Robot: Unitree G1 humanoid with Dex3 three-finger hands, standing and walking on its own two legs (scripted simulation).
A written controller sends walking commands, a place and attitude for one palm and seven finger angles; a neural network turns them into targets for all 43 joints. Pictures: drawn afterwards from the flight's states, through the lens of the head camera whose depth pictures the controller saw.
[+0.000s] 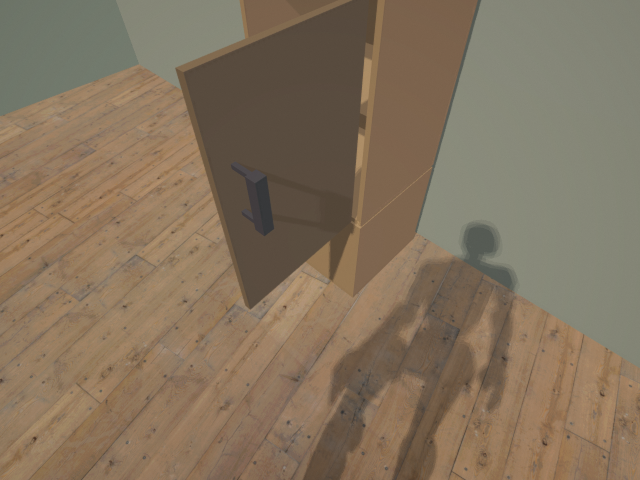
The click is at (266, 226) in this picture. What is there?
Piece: cupboard door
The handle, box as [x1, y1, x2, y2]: [231, 162, 273, 235]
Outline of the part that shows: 234,162 231,164 231,167 245,177 252,210 251,213 245,208 241,211 242,214 254,223 256,230 265,235 273,228 266,176 256,169 251,172 238,163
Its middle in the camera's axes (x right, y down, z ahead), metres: -0.12 -0.07 +0.67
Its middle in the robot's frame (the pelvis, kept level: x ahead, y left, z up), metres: +0.55 +0.15 +0.01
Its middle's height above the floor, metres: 0.79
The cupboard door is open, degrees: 91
